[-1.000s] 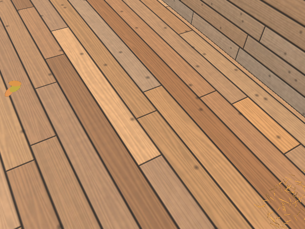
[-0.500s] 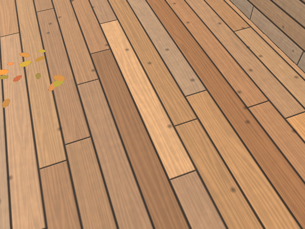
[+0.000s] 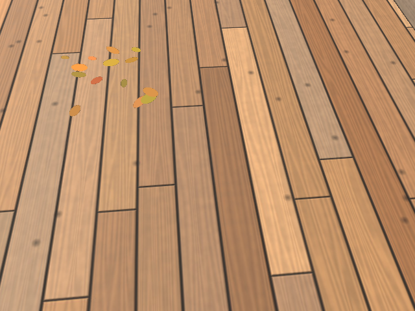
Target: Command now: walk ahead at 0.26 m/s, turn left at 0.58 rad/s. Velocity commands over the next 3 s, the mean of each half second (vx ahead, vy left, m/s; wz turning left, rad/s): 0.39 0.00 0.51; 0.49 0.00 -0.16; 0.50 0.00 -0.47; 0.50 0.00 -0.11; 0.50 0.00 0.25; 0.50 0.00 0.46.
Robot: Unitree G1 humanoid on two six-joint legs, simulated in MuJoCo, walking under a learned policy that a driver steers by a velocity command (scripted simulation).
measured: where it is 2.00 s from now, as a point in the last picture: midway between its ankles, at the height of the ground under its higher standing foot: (179, 162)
